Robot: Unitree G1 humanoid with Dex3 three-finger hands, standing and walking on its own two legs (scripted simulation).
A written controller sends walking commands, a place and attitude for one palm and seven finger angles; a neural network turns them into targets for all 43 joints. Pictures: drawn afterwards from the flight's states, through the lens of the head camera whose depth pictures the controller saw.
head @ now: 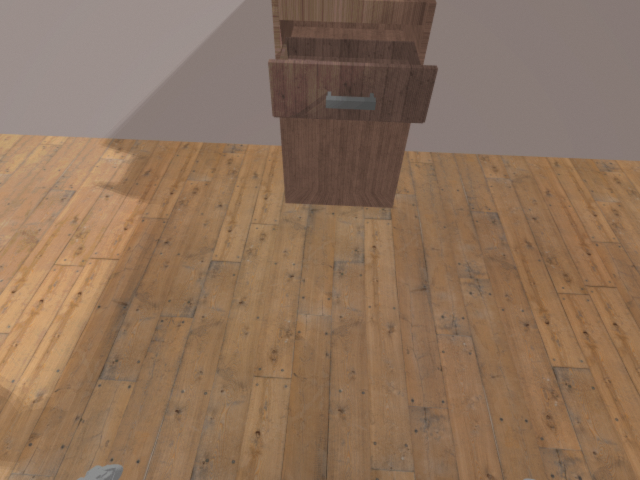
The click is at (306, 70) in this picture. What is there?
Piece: drawer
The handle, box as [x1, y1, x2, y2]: [326, 91, 375, 109]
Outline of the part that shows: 326,96 326,107 374,109 375,98 373,97 373,93 370,93 369,97 331,96 330,92 328,91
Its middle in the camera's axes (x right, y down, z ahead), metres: +0.08 -0.38 +1.07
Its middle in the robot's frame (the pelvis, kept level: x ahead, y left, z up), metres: +1.06 -0.02 -0.06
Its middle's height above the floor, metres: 0.71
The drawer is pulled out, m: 0.29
